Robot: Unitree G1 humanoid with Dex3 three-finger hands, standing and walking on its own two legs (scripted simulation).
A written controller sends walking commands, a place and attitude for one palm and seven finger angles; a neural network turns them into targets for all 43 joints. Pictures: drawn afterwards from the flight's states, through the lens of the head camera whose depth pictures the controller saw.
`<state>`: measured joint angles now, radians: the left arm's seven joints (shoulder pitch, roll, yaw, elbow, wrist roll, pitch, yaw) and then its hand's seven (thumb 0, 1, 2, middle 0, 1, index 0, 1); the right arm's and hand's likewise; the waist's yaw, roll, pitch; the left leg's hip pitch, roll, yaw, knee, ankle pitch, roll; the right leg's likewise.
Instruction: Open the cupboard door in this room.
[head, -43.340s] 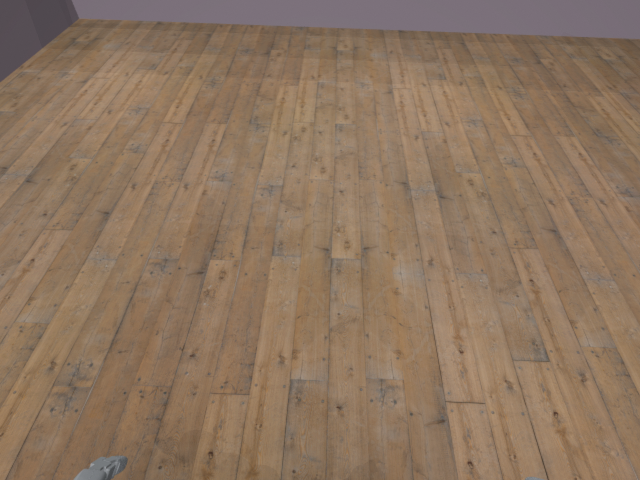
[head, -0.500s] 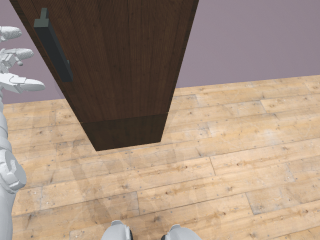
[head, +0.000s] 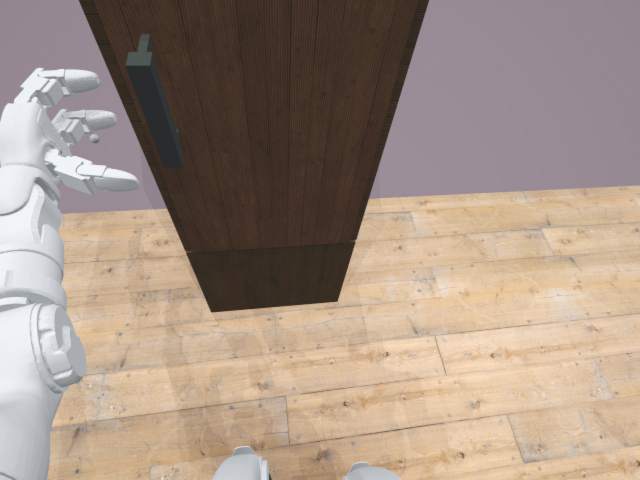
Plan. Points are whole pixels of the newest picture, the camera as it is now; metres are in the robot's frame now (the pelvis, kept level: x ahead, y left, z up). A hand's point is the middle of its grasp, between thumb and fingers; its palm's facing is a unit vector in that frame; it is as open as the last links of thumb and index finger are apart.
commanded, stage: move the hooked fingers beside the handle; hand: left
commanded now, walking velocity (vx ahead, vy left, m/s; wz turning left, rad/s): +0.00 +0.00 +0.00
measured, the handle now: (160, 105) +0.57 +0.19 +0.11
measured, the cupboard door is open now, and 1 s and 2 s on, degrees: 0 0 0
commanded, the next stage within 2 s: slide the fingers in behind the handle in 0.22 s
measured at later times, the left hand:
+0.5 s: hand (108, 129) +0.52 +0.24 +0.11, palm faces +0.07 -1.00 +0.00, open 14.0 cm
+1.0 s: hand (120, 137) +0.51 +0.22 +0.11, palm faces +0.08 -1.00 +0.02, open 14.0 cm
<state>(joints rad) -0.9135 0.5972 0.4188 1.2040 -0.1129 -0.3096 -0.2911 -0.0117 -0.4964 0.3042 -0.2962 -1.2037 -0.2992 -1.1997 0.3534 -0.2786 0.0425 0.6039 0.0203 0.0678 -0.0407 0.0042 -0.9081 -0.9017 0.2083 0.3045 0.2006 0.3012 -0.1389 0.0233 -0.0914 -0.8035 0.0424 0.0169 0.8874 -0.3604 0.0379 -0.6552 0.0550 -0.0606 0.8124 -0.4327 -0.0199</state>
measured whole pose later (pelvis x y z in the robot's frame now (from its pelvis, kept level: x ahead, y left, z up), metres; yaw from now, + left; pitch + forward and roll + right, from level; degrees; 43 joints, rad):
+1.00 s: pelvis +0.01 +0.00 +0.00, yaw +0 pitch +17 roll -4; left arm -0.93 0.55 0.40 1.19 -0.12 -0.30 -0.25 -0.01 -0.50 0.30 -0.30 -1.20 -0.30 -1.20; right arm 0.38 -0.27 0.03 0.62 0.01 0.07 -0.02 0.00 -0.91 -0.90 0.21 0.30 0.20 0.30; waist -0.15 0.03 -0.10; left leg -0.83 0.04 0.02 0.91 -0.38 0.04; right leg -0.68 0.06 -0.06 0.82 -0.44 -0.02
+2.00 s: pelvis +0.00 -0.02 +0.00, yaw +0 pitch +17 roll -3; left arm -0.96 0.49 0.38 1.20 -0.09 -0.32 -0.14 -0.01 -0.50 0.30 -0.30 -1.20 -0.30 -1.20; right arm 0.43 -0.28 0.02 0.64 0.00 0.05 -0.01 0.01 -0.91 -0.90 0.21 0.30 0.20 0.30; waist -0.17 0.04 -0.09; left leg -0.83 0.05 0.01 0.88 -0.36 0.02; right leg -0.69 0.07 -0.06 0.83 -0.44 -0.04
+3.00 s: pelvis +0.00 -0.01 +0.00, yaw -1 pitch +16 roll -3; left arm -0.91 0.43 0.37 1.16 -0.09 -0.33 -0.09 -0.01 0.68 0.82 -0.32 -1.35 -0.33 -1.35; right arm 0.44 -0.27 0.02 0.65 0.00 0.05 0.00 0.01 -0.91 -0.90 0.21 0.30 0.20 0.30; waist -0.16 0.05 -0.10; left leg -0.82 0.05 0.03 0.89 -0.36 0.03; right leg -0.69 0.06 -0.04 0.84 -0.44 -0.03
